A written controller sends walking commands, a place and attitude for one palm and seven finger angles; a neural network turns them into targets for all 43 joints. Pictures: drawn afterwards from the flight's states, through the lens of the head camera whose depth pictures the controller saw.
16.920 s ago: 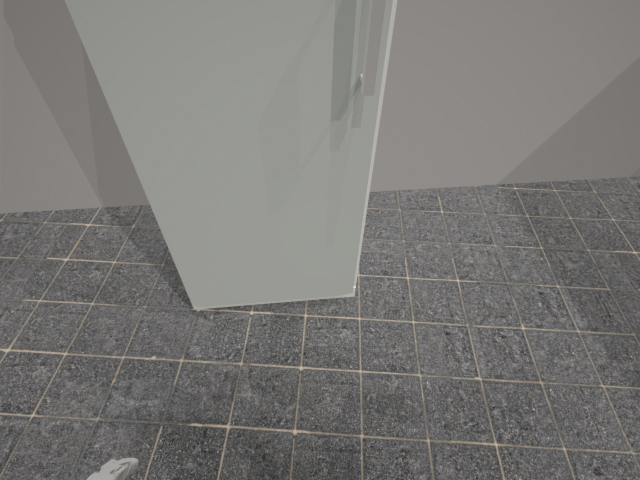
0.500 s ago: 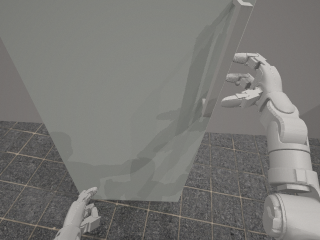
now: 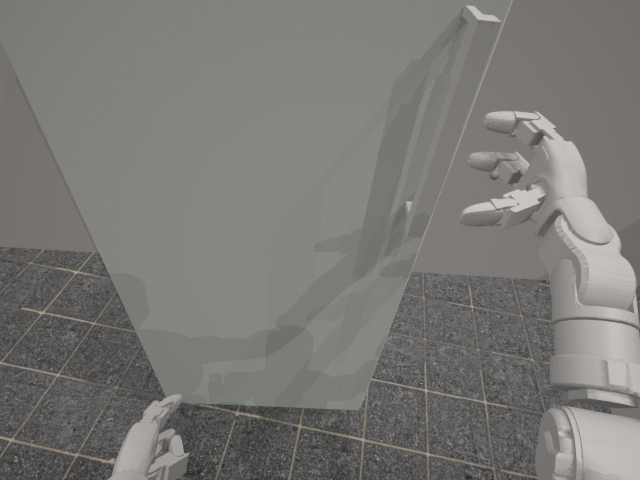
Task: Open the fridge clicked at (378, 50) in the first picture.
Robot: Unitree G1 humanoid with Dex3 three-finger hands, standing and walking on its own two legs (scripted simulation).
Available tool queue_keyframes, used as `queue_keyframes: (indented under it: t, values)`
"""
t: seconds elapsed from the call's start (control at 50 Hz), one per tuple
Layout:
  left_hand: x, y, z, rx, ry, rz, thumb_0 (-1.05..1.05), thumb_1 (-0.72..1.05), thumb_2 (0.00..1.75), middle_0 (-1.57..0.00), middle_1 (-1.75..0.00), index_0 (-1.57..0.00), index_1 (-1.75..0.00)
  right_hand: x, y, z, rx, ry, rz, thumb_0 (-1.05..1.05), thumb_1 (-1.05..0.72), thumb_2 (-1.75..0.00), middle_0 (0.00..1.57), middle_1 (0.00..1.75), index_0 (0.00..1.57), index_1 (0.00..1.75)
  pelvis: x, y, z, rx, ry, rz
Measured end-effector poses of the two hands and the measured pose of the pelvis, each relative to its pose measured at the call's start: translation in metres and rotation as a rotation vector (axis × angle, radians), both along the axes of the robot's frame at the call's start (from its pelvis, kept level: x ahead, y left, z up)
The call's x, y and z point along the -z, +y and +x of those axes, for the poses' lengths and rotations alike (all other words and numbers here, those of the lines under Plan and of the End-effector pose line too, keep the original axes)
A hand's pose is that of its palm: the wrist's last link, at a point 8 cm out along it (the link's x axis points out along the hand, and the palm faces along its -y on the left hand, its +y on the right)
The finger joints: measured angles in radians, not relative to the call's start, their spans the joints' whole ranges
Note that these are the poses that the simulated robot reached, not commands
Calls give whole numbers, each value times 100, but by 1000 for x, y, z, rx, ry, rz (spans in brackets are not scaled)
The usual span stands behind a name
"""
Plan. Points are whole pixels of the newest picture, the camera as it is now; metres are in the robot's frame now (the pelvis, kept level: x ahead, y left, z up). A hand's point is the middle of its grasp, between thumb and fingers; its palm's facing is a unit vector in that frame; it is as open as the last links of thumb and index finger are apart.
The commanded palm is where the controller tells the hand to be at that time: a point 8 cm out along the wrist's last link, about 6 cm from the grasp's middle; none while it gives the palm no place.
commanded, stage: move the hooked fingers beside the handle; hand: right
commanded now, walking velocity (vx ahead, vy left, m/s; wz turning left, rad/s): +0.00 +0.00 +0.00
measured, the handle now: (438, 138) +0.46 -0.11 +0.24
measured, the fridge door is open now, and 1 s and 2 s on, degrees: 0 0 0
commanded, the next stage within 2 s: feel for the door with the fingertips in 0.16 s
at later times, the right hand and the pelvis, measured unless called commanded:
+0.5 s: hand (467, 173) +0.40 -0.13 +0.23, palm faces -0.04 +1.00 -0.02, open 14.0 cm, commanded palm +0.38 -0.19 +0.23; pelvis +0.00 +0.00 +0.00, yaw +0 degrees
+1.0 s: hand (462, 158) +0.42 -0.13 +0.24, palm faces +0.00 +1.00 -0.03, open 14.0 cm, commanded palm +0.39 -0.18 +0.23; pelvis +0.00 +0.00 +0.00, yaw +0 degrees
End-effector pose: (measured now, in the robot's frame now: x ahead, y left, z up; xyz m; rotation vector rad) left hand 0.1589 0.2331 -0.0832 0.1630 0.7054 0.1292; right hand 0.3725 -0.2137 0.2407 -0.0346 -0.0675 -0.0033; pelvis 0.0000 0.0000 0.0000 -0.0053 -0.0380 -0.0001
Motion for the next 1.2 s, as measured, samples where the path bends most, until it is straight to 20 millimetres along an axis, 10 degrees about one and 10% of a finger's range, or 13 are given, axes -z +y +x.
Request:
queue_keyframes:
  t: [0.68, 1.2]
  values:
    - [3, -9, -1, 11, 20, -23, 1, 90, 90, -20, -30, -20, -30, -1, 39, 10, -29, -8, 9, -2, 51, -30, 30, 120, 30, 120, -1, -1, 1, -10, 5, 0]
    - [8, -3, -13, -4, 79, 1, 1, 90, 90, -20, -30, -20, -30, -1, 34, 29, -15, 46, 13, -2, 51, -30, 33, 123, 32, 122, -1, 0, 0, -1, 22, 1]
